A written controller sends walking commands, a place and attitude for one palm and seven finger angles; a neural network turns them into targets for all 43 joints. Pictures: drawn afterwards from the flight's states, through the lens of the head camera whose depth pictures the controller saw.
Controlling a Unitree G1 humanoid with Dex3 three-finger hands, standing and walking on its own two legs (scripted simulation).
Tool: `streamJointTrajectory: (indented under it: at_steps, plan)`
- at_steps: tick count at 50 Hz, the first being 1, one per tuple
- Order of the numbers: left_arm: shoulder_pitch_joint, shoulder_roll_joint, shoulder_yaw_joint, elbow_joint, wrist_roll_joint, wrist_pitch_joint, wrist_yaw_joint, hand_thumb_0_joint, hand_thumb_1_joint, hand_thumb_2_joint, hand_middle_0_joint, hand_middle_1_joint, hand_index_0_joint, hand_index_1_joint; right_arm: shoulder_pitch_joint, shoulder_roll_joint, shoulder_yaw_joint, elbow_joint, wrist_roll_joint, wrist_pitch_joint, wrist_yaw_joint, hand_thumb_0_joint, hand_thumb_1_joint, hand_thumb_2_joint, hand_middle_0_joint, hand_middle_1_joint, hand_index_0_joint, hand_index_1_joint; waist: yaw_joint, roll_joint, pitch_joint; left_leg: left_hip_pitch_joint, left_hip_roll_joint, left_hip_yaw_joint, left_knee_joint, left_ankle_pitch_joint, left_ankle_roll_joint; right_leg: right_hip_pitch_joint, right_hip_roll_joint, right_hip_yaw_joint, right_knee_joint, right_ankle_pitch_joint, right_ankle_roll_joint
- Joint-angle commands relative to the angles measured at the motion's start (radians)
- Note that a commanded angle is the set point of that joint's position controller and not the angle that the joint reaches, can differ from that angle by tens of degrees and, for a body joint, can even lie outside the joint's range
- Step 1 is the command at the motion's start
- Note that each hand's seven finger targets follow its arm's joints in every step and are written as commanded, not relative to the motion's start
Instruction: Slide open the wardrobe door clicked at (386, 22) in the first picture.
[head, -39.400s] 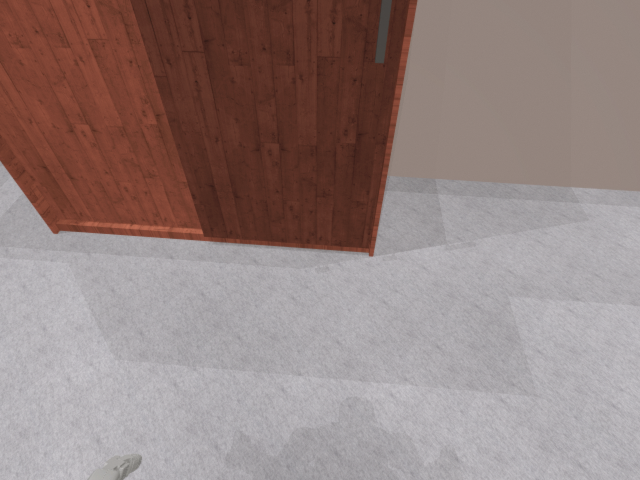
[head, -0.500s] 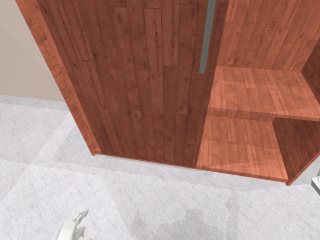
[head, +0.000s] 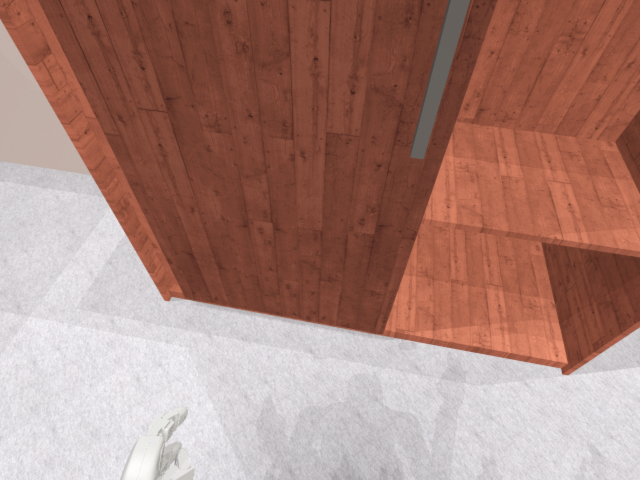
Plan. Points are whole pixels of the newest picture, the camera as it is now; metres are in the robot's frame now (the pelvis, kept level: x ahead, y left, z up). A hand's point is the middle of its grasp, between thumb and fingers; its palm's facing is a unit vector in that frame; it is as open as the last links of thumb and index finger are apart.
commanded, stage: stop stepping back and stand still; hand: right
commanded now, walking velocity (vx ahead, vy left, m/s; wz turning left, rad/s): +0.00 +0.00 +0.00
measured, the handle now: (436, 77) +0.62 -0.13 +0.19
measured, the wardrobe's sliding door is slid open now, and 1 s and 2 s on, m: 0.59 0.59 0.59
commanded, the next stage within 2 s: let the arm hang, fingers relaxed in 0.26 s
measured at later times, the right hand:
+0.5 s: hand (565, 465) +0.17 -0.27 -0.03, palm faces +0.15 +0.88 -0.45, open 7.4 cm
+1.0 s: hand out of the picture -0.07 -0.21 -0.16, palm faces +0.04 +0.97 -0.25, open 7.3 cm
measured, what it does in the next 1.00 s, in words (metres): shifts its weight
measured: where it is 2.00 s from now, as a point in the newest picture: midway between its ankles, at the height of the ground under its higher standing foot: outside the picture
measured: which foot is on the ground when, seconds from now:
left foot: down 0.00-1.00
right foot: down 0.00-1.00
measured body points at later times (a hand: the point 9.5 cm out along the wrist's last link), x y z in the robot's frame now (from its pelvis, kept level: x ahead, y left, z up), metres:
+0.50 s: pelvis -0.02 -0.01 -0.01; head -0.01 +0.01 +0.44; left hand +0.16 +0.24 -0.11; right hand +0.15 -0.32 +0.00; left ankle -0.01 +0.11 -0.73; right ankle -0.05 -0.11 -0.73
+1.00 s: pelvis -0.05 -0.01 +0.01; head -0.03 -0.01 +0.46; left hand -0.06 +0.21 -0.15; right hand -0.07 -0.26 -0.14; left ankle -0.01 +0.11 -0.73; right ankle -0.05 -0.11 -0.73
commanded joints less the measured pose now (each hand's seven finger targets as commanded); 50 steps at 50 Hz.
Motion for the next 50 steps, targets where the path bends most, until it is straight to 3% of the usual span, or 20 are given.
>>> streamJointTrajectory:
  at_steps: [1, 4, 7, 10, 12, 14, 17, 18, 19, 20, 22, 24, 25, 27, 28, 29, 32, 36, 44, 50]
  plan:
    - [-0.103, 0.112, 0.047, -0.193, 0.002, -0.071, 0.021, 0.0, 0.9, 0.9, -0.2, -0.3, -0.2, -0.3, -0.131, -0.256, -0.142, -0.347, -0.007, -0.092, -0.038, 0.0, -0.9, -0.9, 0.2, 0.3, 0.2, 0.3, 0.008, -0.126, -0.228, 0.151, 0.072, -0.048, 0.074, 0.608, 0.005, 0.145, -0.112, 0.069, -0.049, 0.853, 0.004]
    - [-0.093, 0.121, 0.059, -0.211, -0.003, -0.064, 0.003, 0.0, 0.9, 0.9, -0.2, -0.3, -0.2, -0.3, -0.068, -0.242, -0.149, -0.345, -0.008, -0.091, -0.037, 0.0, -0.9, -0.9, 0.2, 0.3, 0.2, 0.3, -0.001, -0.142, -0.207, 0.181, 0.04, -0.025, 0.011, 0.47, 0.019, 0.113, -0.113, 0.065, -0.018, 0.891, 0.015]
    - [-0.085, 0.122, 0.066, -0.227, -0.011, -0.045, -0.006, 0.0, 0.9, 0.9, -0.2, -0.3, -0.2, -0.3, 0.043, -0.236, -0.18, -0.267, 0.01, -0.091, -0.031, 0.0, -0.9, -0.9, 0.2, 0.3, 0.2, 0.3, 0.007, -0.026, -0.206, 0.297, 0.105, -0.098, -0.027, 0.7, 0.058, -0.032, -0.072, 0.038, 0.05, 0.688, 0.028]
    - [-0.072, 0.121, 0.067, -0.223, -0.009, -0.022, -0.007, 0.0, 0.9, 0.9, -0.2, -0.3, -0.2, -0.3, 0.091, -0.231, -0.199, -0.202, 0.021, -0.096, -0.029, 0.0, -0.9, -0.9, 0.2, 0.3, 0.2, 0.3, 0.022, 0.006, -0.207, 0.315, 0.169, -0.139, -0.027, 0.789, 0.077, -0.094, -0.05, 0.021, 0.042, 0.517, 0.033]
    - [-0.086, 0.12, 0.062, -0.228, -0.011, -0.012, -0.003, 0.0, 0.9, 0.9, -0.2, -0.3, -0.2, -0.3, 0.064, -0.217, -0.176, -0.191, 0.022, -0.09, -0.025, 0.0, -0.9, -0.9, 0.2, 0.3, 0.2, 0.3, 0.026, 0.026, -0.195, 0.257, 0.147, -0.119, -0.037, 0.668, 0.047, -0.066, -0.063, 0.027, -0.034, 0.469, 0.025]
    - [-0.1, 0.131, 0.062, -0.234, -0.007, -0.011, 0.007, 0.0, 0.9, 0.9, -0.2, -0.3, -0.2, -0.3, 0.038, -0.213, -0.16, -0.204, 0.021, -0.088, -0.023, 0.0, -0.9, -0.9, 0.2, 0.3, 0.2, 0.3, 0.017, -0.031, -0.172, 0.197, 0.082, -0.077, -0.041, 0.508, 0.007, -0.027, -0.101, 0.069, -0.109, 0.511, 0.006]
    - [-0.098, 0.138, 0.059, -0.242, -0.006, -0.016, 0.015, 0.0, 0.9, 0.9, -0.2, -0.3, -0.2, -0.3, -0.007, -0.212, -0.135, -0.226, 0.014, -0.082, -0.02, 0.0, -0.9, -0.9, 0.2, 0.3, 0.2, 0.3, 0.012, -0.043, -0.183, 0.196, 0.049, -0.059, -0.034, 0.519, 0.002, 0.008, -0.117, 0.074, -0.085, 0.658, 0.0]
    - [-0.173, 0.311, 0.096, -0.08, -0.026, -0.061, -0.071, 0.0, 0.9, 0.9, -0.2, -0.3, -0.2, -0.3, -0.118, -0.063, 0.313, 0.484, -0.049, 0.07, 0.111, 0.0, -0.9, -0.9, 0.2, 0.3, 0.2, 0.3, 0.045, -0.041, -0.091, 0.023, 0.136, -0.019, 0.098, 0.605, 0.024, -0.028, -0.118, 0.079, 0.062, 0.748, 0.002]
    - [-0.088, 0.289, 0.109, -0.048, -0.001, -0.01, -0.075, 0.0, 0.9, 0.9, -0.2, -0.3, -0.2, -0.3, -0.13, -0.058, 0.271, 0.537, -0.063, 0.145, 0.134, 0.0, -0.9, -0.9, 0.2, 0.3, 0.2, 0.3, 0.028, -0.071, -0.155, -0.009, 0.117, -0.062, 0.068, 0.398, 0.034, -0.008, -0.124, 0.092, 0.022, 0.708, 0.001]
    - [-0.08, 0.269, 0.106, -0.043, 0.004, 0.008, -0.071, 0.0, 0.9, 0.9, -0.2, -0.3, -0.2, -0.3, -0.125, -0.036, 0.282, 0.541, -0.07, 0.168, 0.141, 0.0, -0.9, -0.9, 0.2, 0.3, 0.2, 0.3, 0.02, -0.057, -0.143, -0.03, 0.094, -0.044, 0.059, 0.277, 0.027, -0.008, -0.131, 0.088, 0.013, 0.666, -0.01]
    - [-0.082, 0.237, 0.078, -0.037, 0.019, 0.028, -0.069, 0.0, 0.9, 0.9, -0.2, -0.3, -0.2, -0.3, -0.192, -0.016, 0.309, 0.644, -0.07, 0.174, 0.149, 0.0, -0.9, -0.9, 0.2, 0.3, 0.2, 0.3, 0.01, 0.0, -0.126, -0.013, 0.084, -0.044, 0.068, 0.092, 0.016, -0.14, -0.161, 0.149, -0.04, 0.367, -0.056]
    - [-0.084, 0.236, 0.063, -0.025, 0.033, 0.037, -0.065, 0.0, 0.9, 0.9, -0.2, -0.3, -0.2, -0.3, -0.247, -0.043, 0.319, 0.753, -0.073, 0.173, 0.153, 0.0, -0.9, -0.9, 0.2, 0.3, 0.2, 0.3, 0.004, 0.121, -0.101, 0.041, 0.106, -0.077, 0.006, 0.174, 0.022, -0.177, -0.125, 0.163, -0.044, 0.301, -0.056]
    - [-0.07, 0.216, 0.059, -0.014, 0.034, 0.044, -0.065, 0.0, 0.9, 0.9, -0.2, -0.3, -0.2, -0.3, -0.266, -0.055, 0.326, 0.813, -0.074, 0.173, 0.151, 0.0, -0.9, -0.9, 0.2, 0.3, 0.2, 0.3, 0.011, 0.163, -0.124, 0.065, 0.138, -0.102, -0.004, 0.272, 0.035, -0.156, -0.094, 0.137, -0.02, 0.314, -0.041]
    - [-0.03, 0.189, 0.05, 0.024, 0.033, 0.068, -0.056, 0.0, 0.9, 0.9, -0.2, -0.3, -0.2, -0.3, -0.31, -0.043, 0.342, 0.93, -0.067, 0.183, 0.144, 0.0, -0.9, -0.9, 0.2, 0.3, 0.2, 0.3, 0.029, 0.247, -0.139, 0.031, 0.187, -0.156, -0.055, 0.277, 0.071, -0.083, -0.041, 0.088, 0.024, 0.244, -0.019]
    - [-0.021, 0.164, 0.042, 0.051, 0.034, 0.078, -0.053, 0.0, 0.9, 0.9, -0.2, -0.3, -0.2, -0.3, -0.327, -0.031, 0.354, 0.984, -0.062, 0.191, 0.142, 0.0, -0.9, -0.9, 0.2, 0.3, 0.2, 0.3, 0.034, 0.225, -0.118, -0.011, 0.193, -0.156, -0.08, 0.227, 0.072, -0.045, -0.03, 0.077, 0.02, 0.221, -0.015]
    - [-0.011, 0.154, 0.036, 0.074, 0.034, 0.084, -0.051, 0.0, 0.9, 0.9, -0.2, -0.3, -0.2, -0.3, -0.347, -0.024, 0.363, 1.028, -0.058, 0.196, 0.14, 0.0, -0.9, -0.9, 0.2, 0.3, 0.2, 0.3, 0.041, 0.149, -0.107, -0.026, 0.176, -0.145, -0.084, 0.172, 0.065, -0.025, -0.037, 0.088, -0.014, 0.235, -0.016]
    - [-0.038, 0.148, 0.018, 0.13, 0.037, 0.085, -0.048, 0.0, 0.9, 0.9, -0.2, -0.3, -0.2, -0.3, -0.323, 0.0, 0.374, 1.154, -0.051, 0.205, 0.136, 0.0, -0.9, -0.9, 0.2, 0.3, 0.2, 0.3, 0.006, -0.121, -0.049, 0.055, 0.092, -0.096, -0.079, 0.063, 0.013, -0.12, -0.087, 0.155, -0.152, 0.203, -0.039]
    - [0.009, 0.114, 0.021, 0.195, 0.033, 0.091, -0.037, 0.0, 0.9, 0.9, -0.2, -0.3, -0.2, -0.3, -0.269, 0.036, 0.366, 1.288, -0.049, 0.199, 0.131, 0.0, -0.9, -0.9, 0.2, 0.3, 0.2, 0.3, -0.002, -0.191, -0.065, 0.141, 0.089, -0.083, -0.131, 0.07, 0.021, -0.145, -0.08, 0.139, -0.183, 0.099, -0.032]
    - [0.122, 0.097, 0.031, 0.29, 0.031, 0.099, -0.032, 0.0, 0.9, 0.9, -0.2, -0.3, -0.2, -0.3, -0.281, 0.059, 0.378, 1.418, -0.047, 0.193, 0.13, 0.0, -0.9, -0.9, 0.2, 0.3, 0.2, 0.3, 0.014, 0.004, 0.027, 0.07, 0.088, -0.089, -0.187, -0.022, 0.021, -0.148, -0.089, 0.146, -0.234, -0.022, -0.033]
    - [0.149, 0.075, 0.029, 0.336, 0.029, 0.095, -0.033, 0.0, 0.9, 0.9, -0.2, -0.3, -0.2, -0.3, -0.259, 0.07, 0.38, 1.467, -0.048, 0.188, 0.125, 0.0, -0.9, -0.9, 0.2, 0.3, 0.2, 0.3, 0.012, 0.046, 0.023, 0.048, 0.095, -0.101, -0.197, -0.022, 0.018, -0.116, -0.082, 0.122, -0.222, 0.024, -0.036]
